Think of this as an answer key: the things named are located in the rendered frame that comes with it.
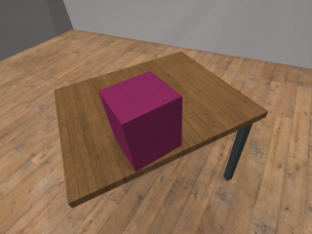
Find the table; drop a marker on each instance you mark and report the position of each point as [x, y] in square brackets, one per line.
[93, 161]

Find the carton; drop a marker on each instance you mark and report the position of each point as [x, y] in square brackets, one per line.
[145, 116]

